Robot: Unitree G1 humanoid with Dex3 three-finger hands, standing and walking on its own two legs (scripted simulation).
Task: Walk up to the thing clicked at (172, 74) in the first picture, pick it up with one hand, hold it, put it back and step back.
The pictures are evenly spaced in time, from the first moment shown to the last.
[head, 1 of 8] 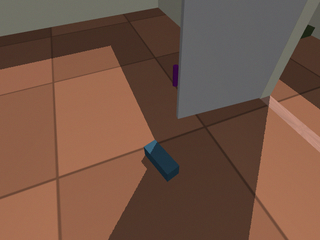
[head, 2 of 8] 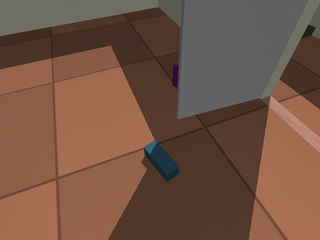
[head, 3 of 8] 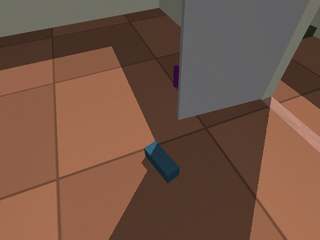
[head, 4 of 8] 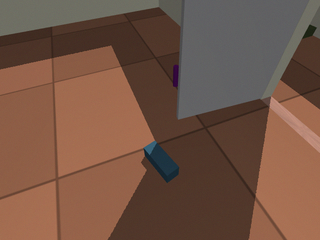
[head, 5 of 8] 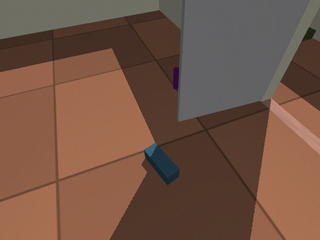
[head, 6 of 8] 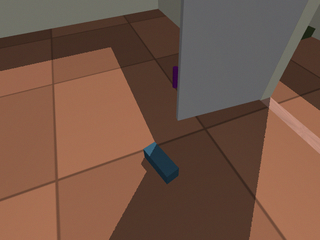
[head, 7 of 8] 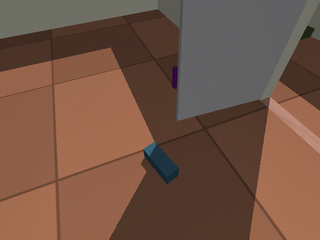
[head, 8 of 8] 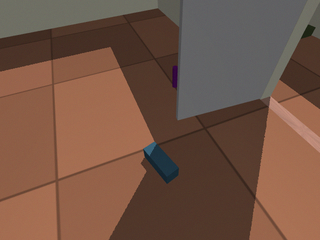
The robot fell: no
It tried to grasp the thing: no
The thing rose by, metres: 0.00
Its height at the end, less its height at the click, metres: +0.00
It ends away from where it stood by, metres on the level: 0.00
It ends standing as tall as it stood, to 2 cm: yes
